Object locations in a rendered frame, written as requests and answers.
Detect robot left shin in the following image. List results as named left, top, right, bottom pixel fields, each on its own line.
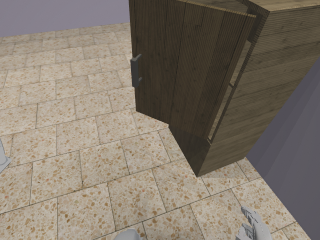
left=127, top=228, right=137, bottom=232

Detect robot left thigh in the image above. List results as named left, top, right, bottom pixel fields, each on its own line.
left=114, top=230, right=143, bottom=240

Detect handle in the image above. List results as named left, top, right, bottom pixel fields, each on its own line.
left=130, top=54, right=143, bottom=88

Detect robot right hand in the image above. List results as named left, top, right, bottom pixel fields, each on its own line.
left=235, top=205, right=273, bottom=240

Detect robot left hand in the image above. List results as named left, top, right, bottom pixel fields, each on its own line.
left=0, top=139, right=12, bottom=173

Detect cupboard door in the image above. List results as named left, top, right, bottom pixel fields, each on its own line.
left=128, top=0, right=256, bottom=140

